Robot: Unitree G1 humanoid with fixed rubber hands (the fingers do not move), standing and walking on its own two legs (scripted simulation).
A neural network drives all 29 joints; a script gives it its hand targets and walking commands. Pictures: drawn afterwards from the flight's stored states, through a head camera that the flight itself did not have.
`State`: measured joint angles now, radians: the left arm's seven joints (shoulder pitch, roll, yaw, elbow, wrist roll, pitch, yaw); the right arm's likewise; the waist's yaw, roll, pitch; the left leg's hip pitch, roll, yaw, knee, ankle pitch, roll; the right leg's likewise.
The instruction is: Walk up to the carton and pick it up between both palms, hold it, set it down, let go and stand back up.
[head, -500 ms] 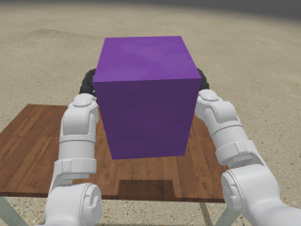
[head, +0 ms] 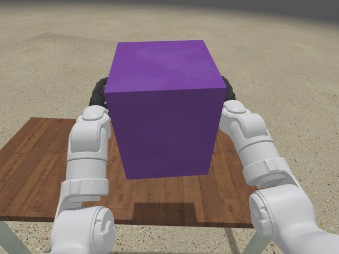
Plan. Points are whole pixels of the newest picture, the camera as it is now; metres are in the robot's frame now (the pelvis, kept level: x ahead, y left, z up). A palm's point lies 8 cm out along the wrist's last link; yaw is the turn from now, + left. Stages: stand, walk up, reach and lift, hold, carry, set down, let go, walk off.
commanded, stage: hold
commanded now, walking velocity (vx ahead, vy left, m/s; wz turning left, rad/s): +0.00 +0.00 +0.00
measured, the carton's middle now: (164, 110) +0.40 +0.01 +0.21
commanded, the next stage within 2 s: set down in 0.06 s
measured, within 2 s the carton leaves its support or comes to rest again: neither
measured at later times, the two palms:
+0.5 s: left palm (112, 108) +0.40 +0.13 +0.21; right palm (232, 112) +0.39 -0.16 +0.21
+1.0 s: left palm (112, 127) +0.40 +0.14 +0.16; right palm (226, 128) +0.39 -0.15 +0.16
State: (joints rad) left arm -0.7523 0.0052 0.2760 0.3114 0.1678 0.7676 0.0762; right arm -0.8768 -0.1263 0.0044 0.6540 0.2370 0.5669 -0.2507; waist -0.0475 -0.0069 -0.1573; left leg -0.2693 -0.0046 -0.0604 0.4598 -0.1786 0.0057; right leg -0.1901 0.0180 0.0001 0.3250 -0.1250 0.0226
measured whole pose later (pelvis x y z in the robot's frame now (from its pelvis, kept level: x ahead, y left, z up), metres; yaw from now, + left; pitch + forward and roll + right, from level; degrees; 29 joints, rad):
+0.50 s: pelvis +0.00 +0.00 +0.00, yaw +0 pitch -1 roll -2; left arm -0.85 0.00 0.29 0.58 0.24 0.53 0.02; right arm -0.83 -0.11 -0.09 0.72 0.20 0.36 -0.24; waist -0.05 -0.01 -0.10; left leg -0.24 0.00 -0.06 0.43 -0.17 0.01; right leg -0.17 0.02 0.00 0.31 -0.12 0.02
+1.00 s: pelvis +0.02 +0.00 +0.00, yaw +0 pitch -1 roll -2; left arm -0.62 -0.05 0.25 0.38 0.24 0.46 0.03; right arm -0.64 -0.09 0.00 0.61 0.19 0.21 -0.25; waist -0.05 -0.01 -0.06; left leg -0.22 0.00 -0.06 0.41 -0.18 0.01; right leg -0.13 0.02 0.00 0.26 -0.12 0.01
